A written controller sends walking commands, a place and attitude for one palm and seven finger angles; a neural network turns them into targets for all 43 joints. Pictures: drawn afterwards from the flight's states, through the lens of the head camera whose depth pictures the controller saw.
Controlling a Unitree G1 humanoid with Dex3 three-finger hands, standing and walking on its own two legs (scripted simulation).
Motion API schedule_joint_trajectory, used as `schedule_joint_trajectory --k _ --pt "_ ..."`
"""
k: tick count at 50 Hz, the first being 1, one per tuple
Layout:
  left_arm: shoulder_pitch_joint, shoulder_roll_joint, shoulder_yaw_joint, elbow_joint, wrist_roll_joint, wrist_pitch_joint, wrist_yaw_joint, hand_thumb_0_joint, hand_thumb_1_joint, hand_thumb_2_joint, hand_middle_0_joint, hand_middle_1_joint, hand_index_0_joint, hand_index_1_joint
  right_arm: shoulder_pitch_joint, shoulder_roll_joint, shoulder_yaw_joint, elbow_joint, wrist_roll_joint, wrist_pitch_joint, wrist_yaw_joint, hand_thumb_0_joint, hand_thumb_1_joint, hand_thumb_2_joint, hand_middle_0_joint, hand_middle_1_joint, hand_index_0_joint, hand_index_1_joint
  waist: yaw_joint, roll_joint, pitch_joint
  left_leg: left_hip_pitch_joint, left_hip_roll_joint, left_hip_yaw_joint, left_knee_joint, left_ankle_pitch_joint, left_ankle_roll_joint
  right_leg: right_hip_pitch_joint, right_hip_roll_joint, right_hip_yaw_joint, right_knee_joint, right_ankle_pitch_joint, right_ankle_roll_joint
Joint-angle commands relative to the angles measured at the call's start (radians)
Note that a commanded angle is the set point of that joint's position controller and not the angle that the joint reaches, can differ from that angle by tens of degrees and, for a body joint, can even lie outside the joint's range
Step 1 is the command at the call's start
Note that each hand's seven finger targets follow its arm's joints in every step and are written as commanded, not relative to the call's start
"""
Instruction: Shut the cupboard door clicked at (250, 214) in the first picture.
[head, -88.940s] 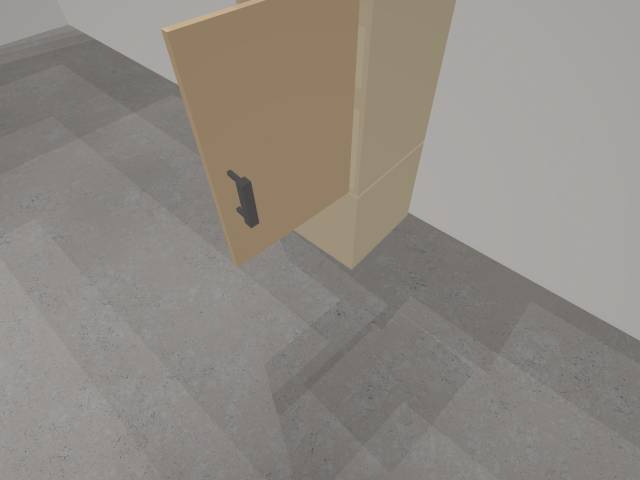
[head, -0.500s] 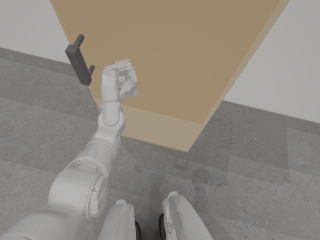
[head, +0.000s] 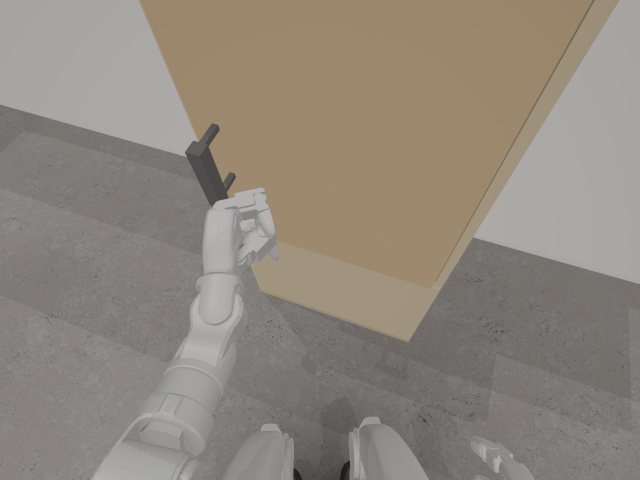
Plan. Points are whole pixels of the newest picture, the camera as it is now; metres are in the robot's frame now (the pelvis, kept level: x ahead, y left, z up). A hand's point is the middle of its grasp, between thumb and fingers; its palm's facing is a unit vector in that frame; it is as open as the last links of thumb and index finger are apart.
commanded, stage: draw the hand back to the body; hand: left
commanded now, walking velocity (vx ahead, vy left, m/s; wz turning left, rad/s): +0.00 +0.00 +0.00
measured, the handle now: (215, 167) +0.56 +0.15 +0.00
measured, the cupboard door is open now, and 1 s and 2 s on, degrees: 0 0 0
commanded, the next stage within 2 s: step back with the hand held close in 1.38 s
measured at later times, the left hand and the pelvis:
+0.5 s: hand (128, 290) +0.29 +0.16 +0.15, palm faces +0.03 -0.98 -0.21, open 3.1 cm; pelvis +0.02 +0.02 +0.08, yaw +0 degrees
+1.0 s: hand out of the picture +0.22 +0.31 +0.26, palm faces +0.44 -0.81 -0.40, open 6.1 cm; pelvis +0.03 +0.05 +0.10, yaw +1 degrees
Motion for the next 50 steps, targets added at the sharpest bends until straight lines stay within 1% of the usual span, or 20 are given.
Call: schedule_joint_trajectory --k 1,2,6,8,11,15,16,18,19,21,22,26,27,30,34,37,39,45,48,50 --pt "-0.156 0.092 -0.004 -0.383 -0.042 -0.029 -0.063 0.000 0.900 0.900 -1.300 -1.500 -1.300 -1.500 0.065 -0.125 -0.030 -0.134 0.031 -0.038 -0.032 0.000 -0.900 -0.900 0.200 0.300 0.200 0.300 -0.006 -0.191 -0.422 0.179 -0.001 -0.038 -0.181 0.284 0.013 0.616 -0.079 0.191 -0.307 0.575 0.134" --pt "-0.149 0.097 -0.011 -0.401 -0.052 -0.024 -0.078 0.000 0.900 0.900 -1.300 -1.500 -1.300 -1.500 0.057 -0.128 -0.027 -0.132 0.035 -0.043 -0.041 0.000 -0.900 -0.900 0.200 0.300 0.200 0.300 -0.014 -0.218 -0.376 0.187 0.001 -0.043 -0.195 0.251 0.015 0.604 -0.083 0.198 -0.339 0.501 0.137" --pt "-0.059 0.113 -0.017 -0.412 -0.088 -0.007 -0.145 0.000 0.900 0.900 -1.300 -1.500 -1.300 -1.500 0.012 -0.131 -0.016 -0.130 0.049 -0.062 -0.066 0.000 -0.900 -0.900 0.200 0.300 0.200 0.300 -0.016 -0.182 -0.219 0.237 0.005 -0.047 -0.243 0.179 0.014 0.553 -0.100 0.223 -0.442 0.307 0.132" --pt "-0.008 0.128 -0.024 -0.455 -0.099 0.008 -0.177 0.000 0.900 0.900 -1.300 -1.500 -1.300 -1.500 -0.007 -0.135 -0.014 -0.144 0.055 -0.068 -0.072 0.000 -0.900 -0.900 0.200 0.300 0.200 0.300 -0.005 -0.114 -0.204 0.288 0.001 -0.044 -0.272 0.178 0.015 0.566 -0.103 0.226 -0.474 0.253 0.120" --pt "0.113 0.194 0.030 -0.506 -0.120 0.044 -0.211 0.000 0.900 0.900 -1.273 -1.470 -1.273 -1.470 -0.033 -0.133 -0.004 -0.165 0.064 -0.070 -0.078 0.000 -0.900 -0.900 0.200 0.300 0.200 0.300 0.035 -0.072 -0.198 0.344 0.002 -0.044 -0.327 0.205 0.011 0.622 -0.102 0.215 -0.497 0.257 0.105" --pt "0.201 0.249 0.083 -0.680 -0.150 0.071 -0.223 0.000 0.900 0.900 -1.163 -1.350 -1.163 -1.350 -0.068 -0.127 0.003 -0.204 0.069 -0.087 -0.087 0.000 -0.900 -0.900 0.200 0.300 0.200 0.300 0.064 -0.024 -0.215 0.436 0.005 -0.047 -0.384 0.267 0.014 0.694 -0.089 0.182 -0.502 0.337 0.092" --pt "0.251 0.317 0.032 -0.718 -0.061 0.139 -0.172 0.000 0.900 0.900 -1.135 -1.320 -1.135 -1.320 -0.104 -0.099 0.000 -0.218 0.078 -0.052 -0.109 0.000 -0.900 -0.900 0.200 0.300 0.200 0.300 0.074 -0.065 -0.247 0.475 0.016 -0.055 -0.448 0.263 0.002 0.786 -0.129 0.251 -0.557 0.345 0.099" --pt "0.292 0.284 0.020 -0.824 -0.062 0.211 -0.136 0.000 0.900 0.900 -1.080 -1.260 -1.080 -1.260 -0.118 -0.094 0.009 -0.248 0.080 -0.044 -0.135 0.000 -0.900 -0.900 0.200 0.300 0.200 0.300 0.061 -0.077 -0.174 0.515 0.018 -0.057 -0.487 0.274 0.008 0.793 -0.128 0.229 -0.603 0.350 0.106" --pt "0.300 0.286 0.013 -0.861 -0.051 0.230 -0.123 0.000 0.900 0.900 -1.053 -1.230 -1.053 -1.230 -0.129 -0.096 0.012 -0.242 0.078 -0.047 -0.143 0.000 -0.900 -0.900 0.200 0.300 0.200 0.300 0.059 -0.038 -0.146 0.557 0.022 -0.054 -0.515 0.282 0.011 0.785 -0.119 0.204 -0.609 0.355 0.098" --pt "0.342 0.291 0.019 -0.864 -0.046 0.270 -0.103 0.000 0.900 0.900 -0.997 -1.170 -0.997 -1.170 -0.151 -0.094 0.020 -0.236 0.076 -0.048 -0.159 0.000 -0.900 -0.900 0.200 0.300 0.200 0.300 0.057 -0.043 -0.042 0.605 0.028 -0.056 -0.562 0.248 0.015 0.741 -0.103 0.175 -0.666 0.262 0.090" --pt "0.348 0.305 0.033 -0.880 -0.043 0.286 -0.097 0.000 0.900 0.900 -0.970 -1.140 -0.970 -1.140 -0.151 -0.097 0.022 -0.231 0.075 -0.054 -0.165 0.000 -0.900 -0.900 0.200 0.300 0.200 0.300 0.056 -0.046 -0.015 0.633 0.031 -0.065 -0.584 0.264 0.016 0.742 -0.094 0.154 -0.677 0.268 0.080" --pt "0.439 0.310 0.060 -0.933 -0.038 0.337 -0.087 0.000 0.900 0.900 -0.860 -1.020 -0.860 -1.020 -0.154 -0.099 0.029 -0.216 0.068 -0.078 -0.177 0.000 -0.900 -0.900 0.200 0.300 0.200 0.300 0.068 -0.057 -0.011 0.761 0.044 -0.081 -0.661 0.372 0.016 0.808 -0.071 0.092 -0.692 0.390 0.067" --pt "0.460 0.304 0.059 -0.959 -0.037 0.347 -0.089 0.000 0.900 0.900 -0.832 -0.990 -0.832 -0.990 -0.157 -0.100 0.032 -0.214 0.066 -0.084 -0.177 0.000 -0.900 -0.900 0.200 0.300 0.200 0.300 0.072 -0.030 -0.008 0.789 0.047 -0.086 -0.678 0.401 0.014 0.819 -0.070 0.082 -0.696 0.413 0.064" --pt "0.551 0.331 0.105 -1.030 -0.039 0.373 -0.086 0.000 0.900 0.900 -0.750 -0.900 -0.750 -0.900 -0.154 -0.100 0.038 -0.203 0.060 -0.105 -0.171 0.000 -0.900 -0.900 0.200 0.300 0.200 0.300 0.086 0.023 -0.010 0.863 0.062 -0.103 -0.713 0.539 -0.003 0.865 -0.070 0.062 -0.710 0.488 0.059" --pt "0.637 0.366 0.168 -1.134 -0.039 0.395 -0.082 0.000 0.900 0.900 -0.640 -0.780 -0.640 -0.780 -0.161 -0.102 0.042 -0.196 0.051 -0.131 -0.163 0.000 -0.900 -0.900 0.200 0.300 0.200 0.300 0.097 0.010 0.013 0.910 0.081 -0.121 -0.752 0.678 -0.027 0.908 -0.067 0.047 -0.746 0.530 0.059" --pt "0.659 0.399 0.228 -1.202 -0.037 0.404 -0.075 0.000 0.900 0.900 -0.558 -0.690 -0.558 -0.690 -0.167 -0.103 0.038 -0.185 0.044 -0.145 -0.156 0.000 -0.900 -0.900 0.200 0.300 0.200 0.300 0.100 0.032 0.029 0.930 0.087 -0.123 -0.775 0.686 -0.038 0.919 -0.064 0.046 -0.771 0.518 0.061" --pt "0.686 0.427 0.276 -1.238 -0.037 0.407 -0.071 0.000 0.900 0.900 -0.502 -0.630 -0.502 -0.630 -0.164 -0.106 0.038 -0.175 0.041 -0.158 -0.152 0.000 -0.900 -0.900 0.200 0.300 0.200 0.300 0.107 0.044 0.026 0.943 0.093 -0.131 -0.782 0.748 -0.050 0.943 -0.065 0.045 -0.779 0.538 0.061" --pt "0.761 0.474 0.387 -1.316 -0.038 0.399 -0.063 0.000 0.900 0.900 -0.337 -0.450 -0.337 -0.450 -0.165 -0.115 0.025 -0.147 0.037 -0.186 -0.134 0.000 -0.900 -0.900 0.200 0.300 0.200 0.300 0.116 0.080 0.046 0.941 0.106 -0.155 -0.817 0.710 -0.071 0.959 -0.059 0.041 -0.800 0.484 0.062" --pt "0.809 0.514 0.463 -1.326 -0.044 0.390 -0.059 0.000 0.900 0.900 -0.255 -0.360 -0.255 -0.360 -0.167 -0.122 0.018 -0.134 0.037 -0.202 -0.131 0.000 -0.900 -0.900 0.200 0.300 0.200 0.300 0.127 0.073 0.061 0.922 0.106 -0.156 -0.828 0.683 -0.071 0.973 -0.056 0.039 -0.810 0.478 0.061" --pt "0.827 0.540 0.516 -1.327 -0.050 0.381 -0.055 0.000 0.900 0.900 -0.200 -0.300 -0.200 -0.300 -0.172 -0.120 0.013 -0.130 0.040 -0.205 -0.132 0.000 -0.900 -0.900 0.200 0.300 0.200 0.300 0.130 0.036 0.081 0.897 0.101 -0.149 -0.836 0.623 -0.068 0.975 -0.055 0.039 -0.812 0.461 0.061"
